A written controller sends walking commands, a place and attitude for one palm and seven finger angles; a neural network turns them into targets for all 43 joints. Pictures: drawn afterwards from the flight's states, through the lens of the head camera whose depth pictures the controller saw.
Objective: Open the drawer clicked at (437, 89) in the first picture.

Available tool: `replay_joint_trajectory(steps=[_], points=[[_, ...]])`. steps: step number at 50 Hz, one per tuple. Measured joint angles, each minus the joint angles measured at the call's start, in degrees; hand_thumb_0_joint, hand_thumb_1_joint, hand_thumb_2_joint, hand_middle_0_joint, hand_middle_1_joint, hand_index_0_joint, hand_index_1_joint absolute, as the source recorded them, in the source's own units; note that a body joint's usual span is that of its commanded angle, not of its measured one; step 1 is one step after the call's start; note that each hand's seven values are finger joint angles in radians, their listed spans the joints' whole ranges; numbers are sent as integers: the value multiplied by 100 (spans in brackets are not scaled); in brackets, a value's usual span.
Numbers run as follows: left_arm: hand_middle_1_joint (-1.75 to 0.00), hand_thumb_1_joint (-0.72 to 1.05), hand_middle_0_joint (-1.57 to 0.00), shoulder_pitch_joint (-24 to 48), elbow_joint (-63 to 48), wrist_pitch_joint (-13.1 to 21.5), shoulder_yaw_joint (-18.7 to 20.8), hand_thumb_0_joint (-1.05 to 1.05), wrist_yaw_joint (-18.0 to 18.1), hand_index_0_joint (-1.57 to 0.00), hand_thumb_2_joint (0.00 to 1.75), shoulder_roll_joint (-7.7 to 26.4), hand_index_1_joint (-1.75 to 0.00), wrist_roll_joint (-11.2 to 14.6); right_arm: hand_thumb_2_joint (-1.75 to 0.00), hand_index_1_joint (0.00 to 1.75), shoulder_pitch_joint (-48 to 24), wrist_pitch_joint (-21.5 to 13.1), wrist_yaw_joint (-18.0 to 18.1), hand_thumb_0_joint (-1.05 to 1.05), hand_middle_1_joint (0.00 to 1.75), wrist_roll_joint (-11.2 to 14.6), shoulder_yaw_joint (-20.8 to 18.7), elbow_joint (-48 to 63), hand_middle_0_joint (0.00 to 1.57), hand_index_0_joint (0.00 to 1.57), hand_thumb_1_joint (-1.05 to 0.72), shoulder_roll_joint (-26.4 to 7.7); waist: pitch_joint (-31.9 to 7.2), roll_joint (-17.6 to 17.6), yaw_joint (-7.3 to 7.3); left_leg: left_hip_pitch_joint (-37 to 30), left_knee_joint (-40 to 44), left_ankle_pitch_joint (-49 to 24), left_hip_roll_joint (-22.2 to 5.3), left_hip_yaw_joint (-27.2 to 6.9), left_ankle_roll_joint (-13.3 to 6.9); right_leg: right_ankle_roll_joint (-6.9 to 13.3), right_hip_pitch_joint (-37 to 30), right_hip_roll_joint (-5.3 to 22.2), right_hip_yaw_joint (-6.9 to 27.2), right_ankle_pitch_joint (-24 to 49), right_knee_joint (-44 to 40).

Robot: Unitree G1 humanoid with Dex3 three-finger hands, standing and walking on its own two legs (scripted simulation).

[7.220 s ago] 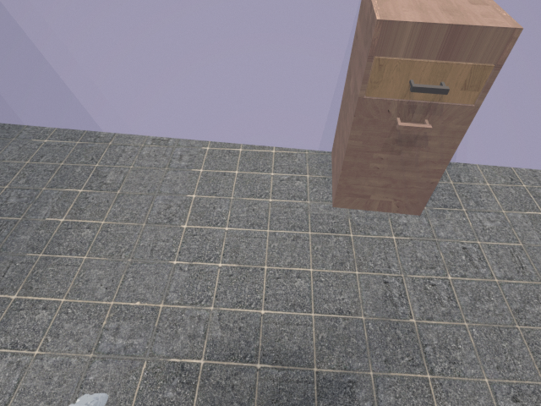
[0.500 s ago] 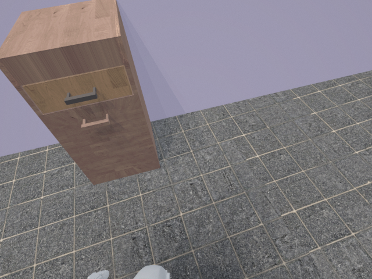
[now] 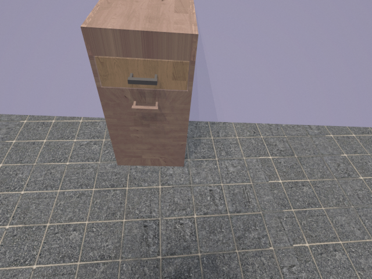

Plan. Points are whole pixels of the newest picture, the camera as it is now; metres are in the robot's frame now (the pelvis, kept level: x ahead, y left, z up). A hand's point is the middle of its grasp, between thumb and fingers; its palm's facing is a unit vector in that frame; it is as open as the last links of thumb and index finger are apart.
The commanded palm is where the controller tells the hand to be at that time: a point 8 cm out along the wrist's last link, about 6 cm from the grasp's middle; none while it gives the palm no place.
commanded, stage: take the last steps up to it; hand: left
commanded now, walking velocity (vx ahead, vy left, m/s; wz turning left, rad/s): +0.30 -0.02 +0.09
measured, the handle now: (143, 78) +0.87 +0.26 -0.08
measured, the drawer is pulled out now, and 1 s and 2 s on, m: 0.00 0.00 0.00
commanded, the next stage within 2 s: come to a stop and stand still in 1.16 s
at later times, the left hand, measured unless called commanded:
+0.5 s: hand out of the picture +0.04 +0.13 -0.16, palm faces +0.11 -0.97 -0.21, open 7.3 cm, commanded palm none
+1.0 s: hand (110, 234) +0.25 +0.22 -0.17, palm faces +0.12 -0.97 -0.19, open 7.3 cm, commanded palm none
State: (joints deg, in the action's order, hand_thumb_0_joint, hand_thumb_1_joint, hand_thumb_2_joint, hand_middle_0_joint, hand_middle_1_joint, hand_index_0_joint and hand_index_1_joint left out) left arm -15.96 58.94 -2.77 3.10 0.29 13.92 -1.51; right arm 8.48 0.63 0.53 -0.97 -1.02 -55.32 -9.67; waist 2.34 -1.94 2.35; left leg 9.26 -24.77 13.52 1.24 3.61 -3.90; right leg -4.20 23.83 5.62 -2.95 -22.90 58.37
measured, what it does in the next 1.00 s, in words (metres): walks ahead: right foot, then left foot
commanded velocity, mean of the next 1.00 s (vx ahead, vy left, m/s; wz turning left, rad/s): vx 0.29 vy -0.03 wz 0.02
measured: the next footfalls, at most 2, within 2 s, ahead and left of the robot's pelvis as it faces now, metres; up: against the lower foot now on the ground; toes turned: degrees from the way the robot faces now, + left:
right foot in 0.28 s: +0.08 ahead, -0.14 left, +0.00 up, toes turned -4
left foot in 0.74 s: +0.27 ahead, +0.14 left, +0.00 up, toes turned +13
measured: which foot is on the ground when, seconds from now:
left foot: down 0.00-0.28, up 0.30-0.72, down 0.74-1.00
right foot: up 0.00-0.26, down 0.28-0.74, up 0.76-1.00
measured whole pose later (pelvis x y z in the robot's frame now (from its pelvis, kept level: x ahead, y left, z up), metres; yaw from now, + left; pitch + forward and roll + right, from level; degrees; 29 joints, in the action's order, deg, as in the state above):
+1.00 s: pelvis +0.24 +0.04 +0.00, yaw +3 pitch -1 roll +1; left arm -15.1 60.6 0.5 4.0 -0.5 10.3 -1.8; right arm 13.8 -3.5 1.3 -1.4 -3.2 -59.1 -9.3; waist 1.0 -1.6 0.8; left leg 9.5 -23.2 12.6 -1.1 10.3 -2.1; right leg -1.3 29.9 7.0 -4.4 -15.5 58.1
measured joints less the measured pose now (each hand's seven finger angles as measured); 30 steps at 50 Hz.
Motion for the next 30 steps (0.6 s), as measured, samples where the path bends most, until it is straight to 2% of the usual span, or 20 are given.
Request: replay_joint_trajectory(steps=[6, 12, 14, 15, 17, 19, 21, 25, 30], points=[[-30, 91, -20, 78, 41, 75, -80, 0, -80, -20, 90, -222, -30, -34, -89, 30, 574, -133, 47, 0, 30, -27, -102, -213, 20, 21, -93, 4, -203, 82, -233, -153, 308, -128, 77, -51, -13, 75, -286, -60, -30, -42, -792], [-30, 91, -20, 283, 1, 201, -115, 0, -128, -20, 90, -444, -30, -17, -89, 30, 1201, -66, 56, 0, 30, -58, -152, -654, 20, 21, -92, -96, -255, 216, -420, -161, 145, 48, 74, -108, 102, 192, -803, -220, -163, 77, -2132], [-30, 92, -20, 292, -24, 321, -102, 0, -110, -20, 90, -470, -30, -16, -89, 30, 1407, -38, 62, 0, 30, -40, -161, -792, 20, 21, -92, -97, -258, 223, -418, -51, -221, 289, 75, -112, 176, 281, -1132, -275, -207, 401, -2816], [-30, 92, -20, 314, -7, 381, -98, 0, -86, -20, 90, -508, -30, -27, -89, 30, 1484, -22, 62, 0, 30, -20, -166, -861, 20, 21, -92, -106, -219, 298, -414, 71, -583, 596, 26, -162, 183, 397, -1171, -326, -259, 688, -2846], [-30, 93, -20, 243, -5, 476, -70, 0, -20, -20, 90, -551, -30, 2, -89, 30, 1593, 80, 20, 1, 30, -34, -175, -988, 20, 20, -92, -92, -232, 382, -366, 505, -1623, 1131, -60, -214, 195, 569, -1251, -391, -373, 663, -2792], [-30, 93, -20, 47, 38, 540, -45, 0, 31, -20, 90, -545, -30, 19, -89, 30, 1583, 156, -46, 1, 30, -61, -212, -1047, 19, 20, -92, -71, -284, 351, -303, 1014, -2590, 1027, -148, -167, 229, 632, -1427, -411, -377, 627, -3021], [-30, 93, -20, -149, 166, 548, -49, 0, 57, -20, 90, -560, -30, 24, -89, 30, 1509, 148, -86, 1, 30, -77, -257, -998, 19, 20, -92, -71, -289, 336, -315, 1458, -3150, 658, -295, -116, 302, 614, -1651, -413, -389, 718, -3355], [-30, 93, -20, -490, 454, 580, -106, 0, 69, -20, 90, -655, -30, 31, -89, 30, 1276, 81, -126, 1, 30, -78, -303, -813, 19, 20, -92, -62, -223, 350, -347, 2066, -3320, -13, -606, -88, 452, 578, -2046, -416, -484, 808, -3855], [-30, 92, -20, -850, 701, 656, -163, 0, 59, -20, 90, -808, -30, 8, -89, 30, 800, 37, -186, 1, 30, -54, -298, -658, 19, 20, -92, -28, -97, 326, -198, 2253, -2533, -314, -798, 25, 503, 466, -2371, -380, -572, 661, -4060]])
